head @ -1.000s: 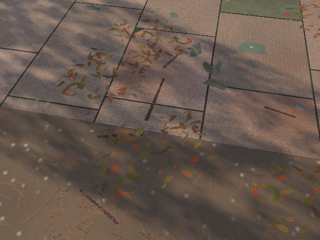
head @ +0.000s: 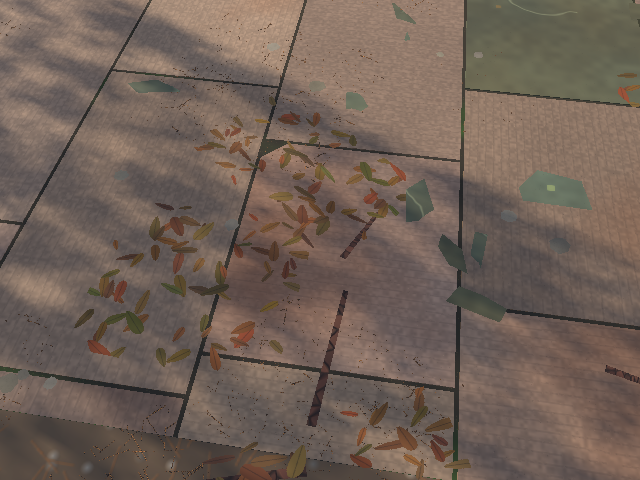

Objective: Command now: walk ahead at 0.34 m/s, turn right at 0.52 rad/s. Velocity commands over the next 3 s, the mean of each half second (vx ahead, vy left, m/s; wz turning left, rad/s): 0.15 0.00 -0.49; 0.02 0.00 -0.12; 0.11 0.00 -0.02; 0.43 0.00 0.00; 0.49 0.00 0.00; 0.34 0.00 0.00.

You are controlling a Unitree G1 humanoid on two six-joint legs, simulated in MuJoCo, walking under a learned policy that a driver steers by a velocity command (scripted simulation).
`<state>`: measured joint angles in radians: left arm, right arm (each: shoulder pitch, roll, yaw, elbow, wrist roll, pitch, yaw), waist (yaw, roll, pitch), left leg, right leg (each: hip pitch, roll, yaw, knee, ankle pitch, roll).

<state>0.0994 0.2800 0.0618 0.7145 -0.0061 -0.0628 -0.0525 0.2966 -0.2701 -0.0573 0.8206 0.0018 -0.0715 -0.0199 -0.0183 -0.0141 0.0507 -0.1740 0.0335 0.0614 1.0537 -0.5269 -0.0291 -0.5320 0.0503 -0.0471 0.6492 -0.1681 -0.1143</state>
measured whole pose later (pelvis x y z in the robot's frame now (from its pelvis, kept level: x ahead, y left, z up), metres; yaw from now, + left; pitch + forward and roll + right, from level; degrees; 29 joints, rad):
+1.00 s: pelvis +0.19 +0.00 +0.02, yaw -18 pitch -1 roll +0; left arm 0.25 0.20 0.02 0.77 0.01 -0.01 0.02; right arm 0.21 -0.23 -0.04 0.80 -0.01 -0.02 -0.02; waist -0.02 0.01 0.02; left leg -0.30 0.01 -0.04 0.53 -0.22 -0.03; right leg -0.19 0.01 0.05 0.56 -0.35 0.00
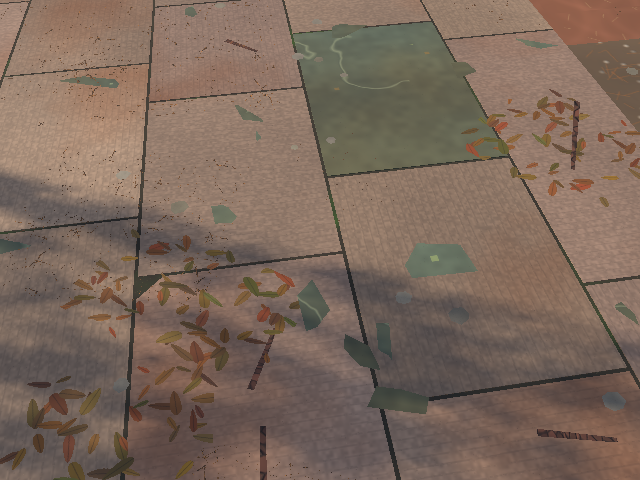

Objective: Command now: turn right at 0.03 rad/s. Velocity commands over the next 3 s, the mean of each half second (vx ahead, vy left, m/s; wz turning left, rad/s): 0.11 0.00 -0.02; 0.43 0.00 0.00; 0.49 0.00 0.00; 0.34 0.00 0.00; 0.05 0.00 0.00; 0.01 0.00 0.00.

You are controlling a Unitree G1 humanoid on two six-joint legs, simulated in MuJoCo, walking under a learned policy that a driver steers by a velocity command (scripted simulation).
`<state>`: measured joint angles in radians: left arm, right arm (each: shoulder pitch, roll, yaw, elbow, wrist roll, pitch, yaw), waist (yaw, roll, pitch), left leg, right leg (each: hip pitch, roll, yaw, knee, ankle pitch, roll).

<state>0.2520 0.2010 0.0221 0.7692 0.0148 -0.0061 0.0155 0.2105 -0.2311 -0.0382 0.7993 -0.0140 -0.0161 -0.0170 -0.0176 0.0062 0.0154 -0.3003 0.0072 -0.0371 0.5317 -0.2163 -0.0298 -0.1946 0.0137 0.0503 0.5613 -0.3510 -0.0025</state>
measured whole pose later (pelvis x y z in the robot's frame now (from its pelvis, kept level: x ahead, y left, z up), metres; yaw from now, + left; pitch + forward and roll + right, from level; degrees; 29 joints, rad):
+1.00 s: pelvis +0.30 +0.00 -0.02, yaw +1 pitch +2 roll +0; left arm -0.03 0.23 0.04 0.74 -0.02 -0.10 -0.04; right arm 0.47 -0.25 -0.04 1.03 0.00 -0.05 -0.01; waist -0.07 0.00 0.04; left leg 0.11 0.01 0.01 0.45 -0.47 0.01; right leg -0.51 0.01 -0.05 0.54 -0.06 -0.09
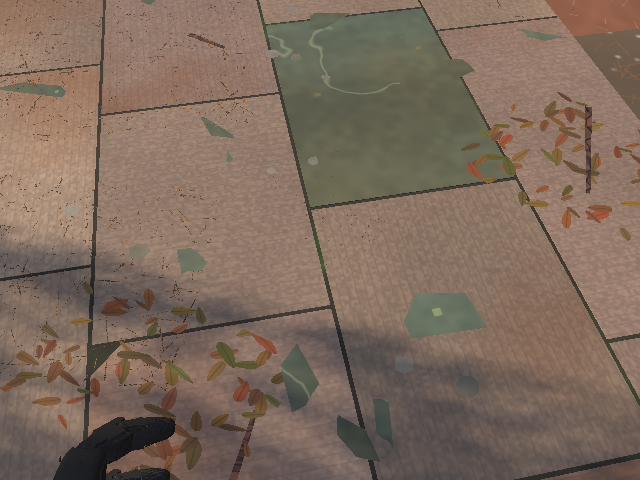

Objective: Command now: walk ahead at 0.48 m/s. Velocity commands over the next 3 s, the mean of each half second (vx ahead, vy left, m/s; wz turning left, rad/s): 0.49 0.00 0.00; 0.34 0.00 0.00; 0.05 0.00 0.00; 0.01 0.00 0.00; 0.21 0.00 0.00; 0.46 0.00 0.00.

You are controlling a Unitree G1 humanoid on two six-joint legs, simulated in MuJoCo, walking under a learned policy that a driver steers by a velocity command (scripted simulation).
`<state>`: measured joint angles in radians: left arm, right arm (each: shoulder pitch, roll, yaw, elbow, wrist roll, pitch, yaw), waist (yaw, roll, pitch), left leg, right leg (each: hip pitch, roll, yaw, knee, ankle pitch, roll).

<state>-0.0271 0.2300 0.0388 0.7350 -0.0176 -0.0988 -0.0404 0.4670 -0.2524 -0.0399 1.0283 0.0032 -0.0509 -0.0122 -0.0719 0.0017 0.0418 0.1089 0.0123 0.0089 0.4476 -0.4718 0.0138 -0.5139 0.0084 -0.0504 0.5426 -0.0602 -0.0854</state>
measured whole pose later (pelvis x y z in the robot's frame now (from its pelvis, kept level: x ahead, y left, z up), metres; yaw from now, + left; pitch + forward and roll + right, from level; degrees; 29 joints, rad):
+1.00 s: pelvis +0.53 +0.03 +0.02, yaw +0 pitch +1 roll +3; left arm 0.08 0.24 0.04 0.88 0.02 -0.07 -0.01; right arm 0.27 -0.26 -0.04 0.98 0.00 -0.05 -0.01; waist -0.04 -0.03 0.01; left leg -0.07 -0.06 0.06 0.39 -0.34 0.03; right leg -0.44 -0.03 0.01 0.47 0.03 -0.03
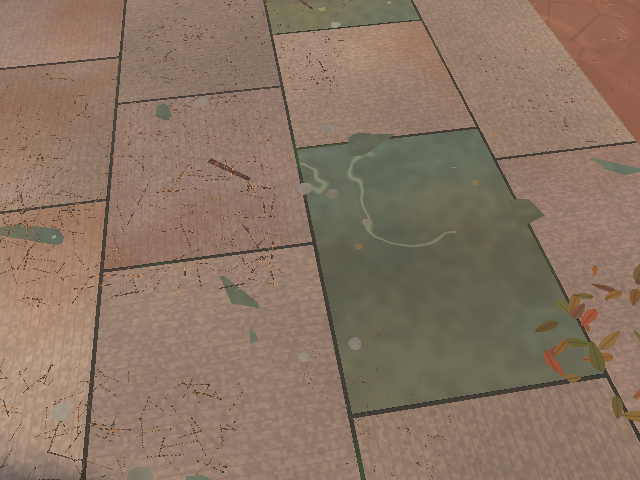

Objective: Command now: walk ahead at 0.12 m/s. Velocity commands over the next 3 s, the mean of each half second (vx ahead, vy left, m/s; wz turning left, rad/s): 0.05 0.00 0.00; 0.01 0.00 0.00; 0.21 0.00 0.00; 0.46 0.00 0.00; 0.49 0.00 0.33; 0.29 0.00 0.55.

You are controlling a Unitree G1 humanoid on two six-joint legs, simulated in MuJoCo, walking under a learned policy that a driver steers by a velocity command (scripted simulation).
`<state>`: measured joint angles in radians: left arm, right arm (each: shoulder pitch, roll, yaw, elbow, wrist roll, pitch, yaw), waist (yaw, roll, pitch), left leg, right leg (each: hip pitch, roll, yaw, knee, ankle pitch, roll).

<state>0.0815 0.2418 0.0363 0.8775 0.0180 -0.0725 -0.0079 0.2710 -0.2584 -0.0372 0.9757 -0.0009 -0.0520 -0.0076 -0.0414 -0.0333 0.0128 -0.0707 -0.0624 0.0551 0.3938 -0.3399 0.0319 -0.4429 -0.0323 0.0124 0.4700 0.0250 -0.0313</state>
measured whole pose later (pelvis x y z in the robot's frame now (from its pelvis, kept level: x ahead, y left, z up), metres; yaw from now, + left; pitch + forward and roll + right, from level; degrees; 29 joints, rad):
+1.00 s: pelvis +0.08 +0.02 +0.00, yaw -1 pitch -1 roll +0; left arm 0.12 0.22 0.04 1.11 0.00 0.02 0.04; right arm 0.28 -0.19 -0.02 1.09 -0.01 -0.01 -0.03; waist 0.00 0.00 0.04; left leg -0.12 0.00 0.02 0.48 -0.33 0.00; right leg -0.27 -0.01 0.01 0.49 -0.20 0.01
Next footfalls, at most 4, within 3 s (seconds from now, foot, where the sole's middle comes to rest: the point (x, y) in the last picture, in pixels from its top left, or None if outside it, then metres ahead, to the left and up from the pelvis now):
0.26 left None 0.07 0.14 -0.77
1.86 left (272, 452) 0.55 0.12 -0.77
2.38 right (368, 325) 0.85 -0.11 -0.77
2.86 left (243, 278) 1.01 0.20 -0.77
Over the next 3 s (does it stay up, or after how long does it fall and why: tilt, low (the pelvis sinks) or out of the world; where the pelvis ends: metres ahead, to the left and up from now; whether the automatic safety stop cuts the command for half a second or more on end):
stays up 0.92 0.07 -0.01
